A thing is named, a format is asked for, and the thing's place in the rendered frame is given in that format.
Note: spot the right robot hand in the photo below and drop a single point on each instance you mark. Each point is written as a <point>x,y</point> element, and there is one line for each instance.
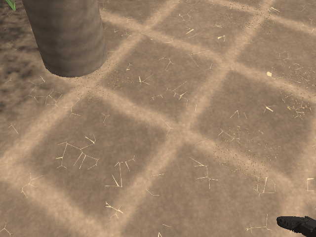
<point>304,225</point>

